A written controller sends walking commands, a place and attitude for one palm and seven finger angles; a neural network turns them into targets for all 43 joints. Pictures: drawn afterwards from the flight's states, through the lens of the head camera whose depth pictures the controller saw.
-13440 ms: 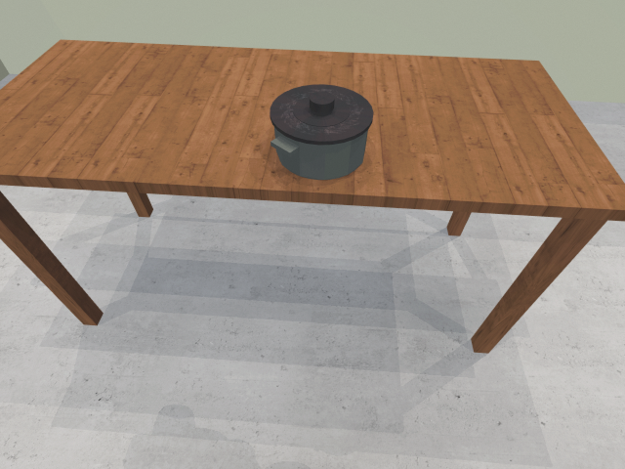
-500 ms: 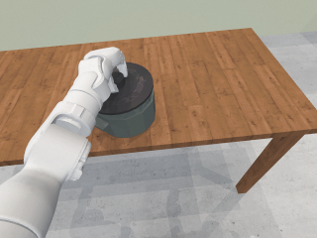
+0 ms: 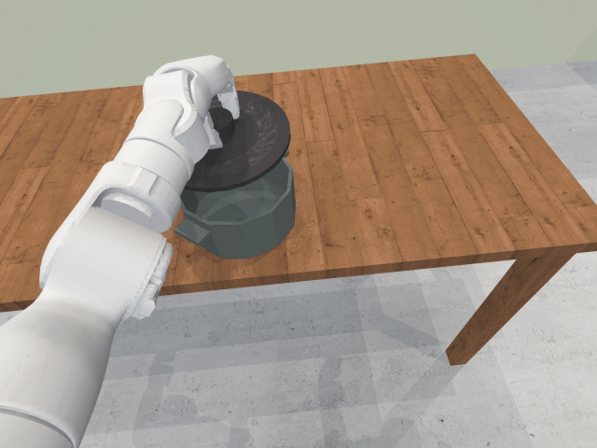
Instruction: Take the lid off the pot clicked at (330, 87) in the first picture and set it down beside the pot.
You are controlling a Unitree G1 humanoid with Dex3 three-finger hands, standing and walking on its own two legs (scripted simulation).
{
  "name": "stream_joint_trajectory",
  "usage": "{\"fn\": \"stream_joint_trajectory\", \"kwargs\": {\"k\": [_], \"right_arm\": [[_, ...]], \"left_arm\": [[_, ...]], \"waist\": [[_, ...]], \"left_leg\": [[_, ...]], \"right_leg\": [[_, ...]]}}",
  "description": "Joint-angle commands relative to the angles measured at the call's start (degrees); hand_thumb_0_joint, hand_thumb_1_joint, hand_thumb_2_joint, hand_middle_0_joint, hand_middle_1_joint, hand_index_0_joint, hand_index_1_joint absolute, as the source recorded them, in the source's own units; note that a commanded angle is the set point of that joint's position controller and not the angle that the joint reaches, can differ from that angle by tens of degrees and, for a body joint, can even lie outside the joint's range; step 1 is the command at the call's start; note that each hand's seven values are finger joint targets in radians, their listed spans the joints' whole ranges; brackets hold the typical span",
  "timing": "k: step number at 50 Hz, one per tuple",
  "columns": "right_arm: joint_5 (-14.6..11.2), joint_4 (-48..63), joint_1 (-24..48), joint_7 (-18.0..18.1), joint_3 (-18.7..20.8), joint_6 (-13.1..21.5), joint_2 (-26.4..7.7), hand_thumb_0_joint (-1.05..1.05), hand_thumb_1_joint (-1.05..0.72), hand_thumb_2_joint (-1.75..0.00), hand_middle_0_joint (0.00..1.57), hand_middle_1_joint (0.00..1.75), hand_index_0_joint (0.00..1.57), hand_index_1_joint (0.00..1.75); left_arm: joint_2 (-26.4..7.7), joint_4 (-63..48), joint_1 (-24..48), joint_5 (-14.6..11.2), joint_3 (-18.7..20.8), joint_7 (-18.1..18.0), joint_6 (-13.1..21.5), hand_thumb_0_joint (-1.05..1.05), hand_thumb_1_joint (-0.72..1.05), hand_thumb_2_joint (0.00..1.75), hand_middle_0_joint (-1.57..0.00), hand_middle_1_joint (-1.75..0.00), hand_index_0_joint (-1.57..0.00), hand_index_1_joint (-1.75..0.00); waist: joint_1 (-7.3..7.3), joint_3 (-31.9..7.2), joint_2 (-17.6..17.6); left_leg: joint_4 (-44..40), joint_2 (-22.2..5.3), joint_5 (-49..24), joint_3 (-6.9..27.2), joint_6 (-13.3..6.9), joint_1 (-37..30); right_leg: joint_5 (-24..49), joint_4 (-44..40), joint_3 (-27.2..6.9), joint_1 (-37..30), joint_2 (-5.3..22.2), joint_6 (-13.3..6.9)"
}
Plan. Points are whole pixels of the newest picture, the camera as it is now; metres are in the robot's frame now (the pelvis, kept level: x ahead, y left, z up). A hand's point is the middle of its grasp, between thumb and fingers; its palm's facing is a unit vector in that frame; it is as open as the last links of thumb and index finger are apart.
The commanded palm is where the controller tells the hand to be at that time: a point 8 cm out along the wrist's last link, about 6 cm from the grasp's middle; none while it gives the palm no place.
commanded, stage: lift the lid straight up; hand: left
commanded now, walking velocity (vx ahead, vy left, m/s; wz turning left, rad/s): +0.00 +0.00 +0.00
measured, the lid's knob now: (216, 124) +0.52 +0.08 +0.17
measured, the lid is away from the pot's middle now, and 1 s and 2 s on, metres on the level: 0.01 0.01 0.13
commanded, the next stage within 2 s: move the lid sideways beside the pot in 0.82 s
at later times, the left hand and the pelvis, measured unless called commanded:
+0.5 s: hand (206, 94) +0.50 +0.07 +0.23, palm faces -0.29 -0.08 -0.95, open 8.2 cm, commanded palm +0.50 +0.08 +0.30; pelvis +0.00 +0.00 +0.00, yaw +0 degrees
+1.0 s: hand (204, 85) +0.49 +0.07 +0.24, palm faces -0.27 -0.07 -0.96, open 8.2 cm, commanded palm +0.50 +0.09 +0.31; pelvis +0.00 +0.00 +0.00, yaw +0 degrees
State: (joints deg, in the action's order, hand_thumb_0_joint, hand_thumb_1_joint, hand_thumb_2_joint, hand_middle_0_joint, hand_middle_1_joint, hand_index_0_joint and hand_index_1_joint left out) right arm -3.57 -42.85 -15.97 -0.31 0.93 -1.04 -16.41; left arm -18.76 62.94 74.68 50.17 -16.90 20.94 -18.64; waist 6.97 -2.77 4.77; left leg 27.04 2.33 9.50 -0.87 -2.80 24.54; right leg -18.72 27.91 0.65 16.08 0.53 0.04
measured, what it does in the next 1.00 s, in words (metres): stands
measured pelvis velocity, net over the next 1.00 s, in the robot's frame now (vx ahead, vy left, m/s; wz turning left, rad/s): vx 0.00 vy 0.00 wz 0.01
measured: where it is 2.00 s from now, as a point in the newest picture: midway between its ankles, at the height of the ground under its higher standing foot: outside the picture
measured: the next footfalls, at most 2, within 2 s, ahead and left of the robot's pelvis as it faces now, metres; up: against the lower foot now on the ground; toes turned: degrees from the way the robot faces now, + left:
none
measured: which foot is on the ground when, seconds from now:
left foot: down 0.00-1.00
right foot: down 0.00-1.00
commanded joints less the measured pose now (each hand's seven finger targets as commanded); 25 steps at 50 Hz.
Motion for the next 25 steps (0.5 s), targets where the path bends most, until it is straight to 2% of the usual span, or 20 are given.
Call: {"fn": "stream_joint_trajectory", "kwargs": {"k": [1, 2, 3, 4, 5, 6, 8, 10, 12, 13, 15, 16, 18, 19, 20, 21, 23, 24, 25], "right_arm": [[-0.1, 5.8, -0.3, 0.3, 2.1, 1.8, -7.4, 0.0, -0.9, -0.9, 0.2, 0.3, 0.2, 0.3], [-0.1, 5.8, -0.3, 0.3, 2.1, 2.0, -7.5, 0.0, -0.9, -0.9, 0.2, 0.3, 0.2, 0.3], [0.1, 6.4, -0.3, 0.5, 2.1, 2.1, -7.3, 0.0, -0.9, -0.9, 0.2, 0.3, 0.2, 0.3], [0.2, 6.0, -0.3, 0.5, 2.1, 2.2, -7.5, 0.0, -0.9, -0.9, 0.2, 0.3, 0.2, 0.3], [0.0, 6.0, 0.0, 0.6, 1.9, 2.1, -7.6, 0.0, -0.9, -0.9, 0.2, 0.3, 0.2, 0.3], [-0.2, 6.0, 0.0, 0.6, 1.9, 2.2, -7.4, 0.0, -0.9, -0.9, 0.2, 0.3, 0.2, 0.3], [0.0, 5.5, -0.7, 0.7, 2.0, 2.5, -7.5, 0.0, -0.9, -0.9, 0.2, 0.3, 0.2, 0.3], [0.1, 5.7, -0.2, 0.8, 1.8, 2.8, -7.6, 0.0, -0.9, -0.9, 0.2, 0.3, 0.2, 0.3], [0.0, 5.6, -0.2, 0.6, 1.7, 2.9, -7.4, 0.0, -0.9, -0.9, 0.2, 0.3, 0.2, 0.3], [0.3, 5.8, -0.7, 0.8, 1.8, 3.0, -7.4, 0.0, -0.9, -0.9, 0.2, 0.3, 0.2, 0.3], [0.4, 5.9, -0.3, 0.8, 1.7, 3.0, -7.5, 0.0, -0.9, -0.9, 0.2, 0.3, 0.2, 0.3], [0.2, 5.9, 0.0, 0.8, 1.7, 3.0, -7.5, 0.0, -0.9, -0.9, 0.2, 0.3, 0.2, 0.3], [0.2, 6.4, -0.1, 0.5, 1.9, 3.1, -7.1, 0.0, -0.9, -0.9, 0.2, 0.3, 0.2, 0.3], [0.3, 6.4, 0.4, 0.3, 1.9, 3.0, -7.2, 0.0, -0.9, -0.9, 0.2, 0.3, 0.2, 0.3], [0.3, 5.9, 0.0, 0.3, 1.9, 2.7, -7.5, 0.0, -0.9, -0.9, 0.2, 0.3, 0.2, 0.3], [0.2, 5.9, 0.2, 0.2, 1.7, 2.5, -7.6, 0.0, -0.9, -0.9, 0.2, 0.3, 0.2, 0.3], [0.2, 6.3, 0.1, 0.4, 1.9, 2.8, -7.3, 0.0, -0.9, -0.9, 0.2, 0.3, 0.2, 0.3], [0.2, 6.1, 0.6, 0.3, 1.8, 2.7, -7.6, 0.0, -0.9, -0.9, 0.2, 0.3, 0.2, 0.3], [0.2, 6.0, 0.3, 0.4, 1.8, 2.8, -7.6, 0.0, -0.9, -0.9, 0.2, 0.3, 0.2, 0.3]], "left_arm": [[-11.9, -12.7, 40.8, 2.2, 1.5, -2.6, -0.5, 0.0, 0.61, 0.97, -0.95, -1.15, -0.78, -1.07], [-13.5, -13.7, 42.2, 2.4, 2.7, -2.6, -0.6, 0.0, 0.61, 0.97, -0.95, -1.15, -0.78, -1.07], [-12.2, -13.2, 41.0, 1.8, 2.1, -2.3, -0.2, 0.0, 0.61, 0.97, -0.95, -1.15, -0.78, -1.07], [-15.1, -13.5, 41.8, 2.2, 4.1, -2.3, -0.3, 0.0, 0.61, 0.97, -0.95, -1.15, -0.78, -1.07], [-14.0, -11.7, 41.6, 2.3, 3.0, -2.1, -0.7, 0.0, 0.61, 0.97, -0.95, -1.15, -0.78, -1.07], [-11.3, -12.5, 43.0, 2.1, 0.8, -1.9, -0.9, 0.0, 0.61, 0.97, -0.95, -1.15, -0.78, -1.07], [-11.9, -10.9, 42.2, 1.9, 1.7, -1.6, -1.0, 0.0, 0.61, 0.97, -0.95, -1.15, -0.78, -1.07], [-14.5, -11.7, 44.4, 2.5, 3.1, -1.6, -1.1, 0.0, 0.61, 0.97, -0.95, -1.15, -0.78, -1.07], [-12.2, -11.3, 45.1, 2.6, 1.5, -1.3, -1.6, 0.0, 0.61, 0.97, -0.95, -1.15, -0.78, -1.07], [-13.3, -11.2, 43.8, 2.2, 2.7, -1.1, -1.3, 0.0, 0.61, 0.97, -0.95, -1.15, -0.78, -1.07], [-15.9, -11.5, 45.6, 3.2, 3.9, -0.9, -1.6, 0.0, 0.61, 0.97, -0.95, -1.15, -0.78, -1.07], [-15.7, -11.0, 45.7, 3.6, 3.5, -0.8, -1.8, 0.0, 0.61, 0.97, -0.95, -1.15, -0.78, -1.07], [-11.7, -12.1, 45.4, 3.1, 1.1, -0.2, -1.5, 0.0, 0.61, 0.97, -0.95, -1.15, -0.78, -1.07], [-11.6, -12.2, 45.6, 3.4, 0.9, 0.0, -1.7, 0.0, 0.61, 0.97, -0.95, -1.15, -0.78, -1.07], [-13.5, -9.6, 44.3, 3.6, 2.5, 0.1, -2.3, 0.0, 0.61, 0.97, -0.95, -1.15, -0.78, -1.07], [-13.0, -9.8, 45.3, 3.5, 2.0, 0.3, -2.7, 0.0, 0.61, 0.97, -0.95, -1.15, -0.78, -1.07], [-10.5, -10.7, 45.5, 2.4, 0.8, 1.1, -2.3, 0.0, 0.61, 0.97, -0.95, -1.15, -0.78, -1.07], [-12.5, -11.4, 47.0, 3.1, 1.5, 1.2, -2.5, 0.0, 0.61, 0.97, -0.95, -1.15, -0.78, -1.07], [-12.3, -11.5, 48.2, 3.2, 1.2, 1.2, -2.5, 0.0, 0.61, 0.97, -0.95, -1.15, -0.78, -1.07]], "waist": [[1.1, -25.4, -6.4], [0.81, -26.3, -6.7], [0.77, -26.8, -6.5], [0.57, -27.0, -7.3], [0.92, -26.4, -7.8], [1.33, -25.7, -7.2], [1.07, -26.1, -8.1], [0.97, -27.3, -7.6], [1.05, -26.4, -6.8], [0.66, -27.5, -7.2], [0.62, -27.8, -7.9], [0.69, -27.6, -8.4], [0.66, -28.0, -6.2], [0.75, -27.1, -6.4], [0.69, -26.5, -8.2], [0.74, -25.9, -7.4], [0.92, -26.8, -8.3], [0.98, -26.3, -8.2], [1.18, -26.8, -7.5]], "left_leg": [[1.2, 1.2, -13.9, 4.0, -2.2, -25.5], [1.1, 1.1, -13.9, 4.3, -2.2, -26.0], [1.3, 1.3, -14.7, 4.2, -2.4, -25.8], [1.3, 1.3, -13.9, 4.2, -2.4, -25.6], [1.1, 1.4, -13.7, 4.0, -2.4, -25.3], [0.8, 1.3, -12.8, 4.1, -2.3, -25.7], [0.9, 1.1, -13.7, 4.1, -2.5, -25.4], [1.2, 1.5, -13.8, 4.1, -2.4, -25.7], [1.0, 1.5, -13.9, 4.1, -2.2, -25.8], [1.2, 1.5, -14.9, 4.0, -2.5, -25.3], [1.1, 1.8, -14.7, 3.9, -2.4, -24.8], [0.9, 1.6, -14.3, 3.8, -2.3, -24.8], [1.4, 1.5, -16.9, 4.1, -2.3, -25.9], [1.6, 1.6, -16.7, 4.0, -2.3, -26.3], [1.2, 1.6, -15.7, 4.1, -2.3, -25.2], [0.9, 1.6, -15.1, 3.9, -2.2, -25.0], [1.1, 1.5, -16.2, 4.1, -2.5, -25.5], [1.0, 1.5, -15.1, 4.0, -2.4, -25.7], [0.8, 1.6, -15.1, 4.2, -2.4, -26.1]], "right_leg": [[25.0, -3.1, 1.3, 5.6, -3.4, -2.0], [24.8, -2.9, 1.2, 5.2, -3.5, -2.0], [25.5, -3.2, 1.1, 4.9, -3.2, -2.1], [25.9, -3.1, 0.9, 3.9, -3.2, -2.0], [25.6, -3.1, 0.8, 4.5, -3.2, -1.9], [24.2, -3.4, 1.1, 5.7, -3.3, -1.8], [25.0, -3.4, 1.1, 5.1, -3.1, -2.0], [26.1, -3.1, 0.6, 4.0, -3.1, -1.9], [25.8, -3.0, 1.0, 5.0, -3.2, -1.9], [27.1, -3.3, 0.7, 3.6, -2.9, -2.0], [28.4, -3.0, 0.5, 2.5, -3.0, -1.9], [27.8, -3.2, 0.4, 2.6, -3.0, -1.8], [28.6, -3.0, 0.8, 3.5, -2.9, -2.2], [28.5, -3.0, 0.7, 4.0, -3.1, -2.1], [27.7, -3.1, 0.9, 3.6, -3.2, -2.0], [27.5, -3.2, 0.8, 3.9, -3.1, -2.0], [28.4, -3.4, 0.9, 3.6, -2.9, -2.0], [27.7, -3.4, 0.8, 3.9, -3.1, -1.9], [27.2, -3.3, 0.8, 4.1, -3.2, -2.0]]}}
